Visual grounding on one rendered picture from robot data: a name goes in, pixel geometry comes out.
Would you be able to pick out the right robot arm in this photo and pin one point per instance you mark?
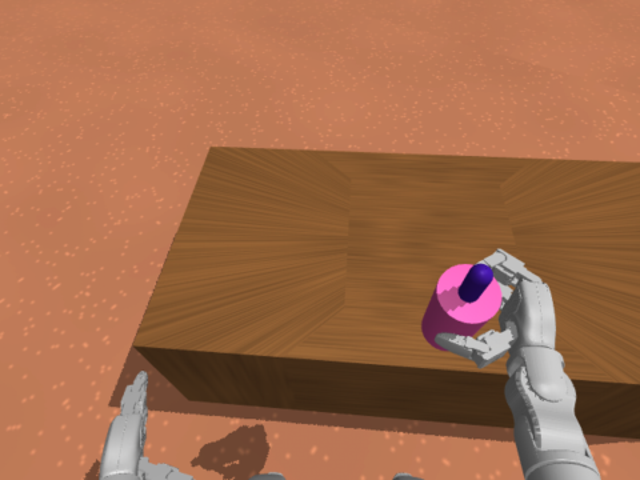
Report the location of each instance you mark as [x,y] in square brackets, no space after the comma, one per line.
[548,437]

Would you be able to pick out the right robot hand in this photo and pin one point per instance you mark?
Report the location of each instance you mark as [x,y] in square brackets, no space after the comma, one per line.
[527,317]

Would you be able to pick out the left robot hand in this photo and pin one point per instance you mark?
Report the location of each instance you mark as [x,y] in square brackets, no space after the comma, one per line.
[124,445]

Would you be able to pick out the bottle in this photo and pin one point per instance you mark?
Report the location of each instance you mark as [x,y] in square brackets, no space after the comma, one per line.
[466,297]

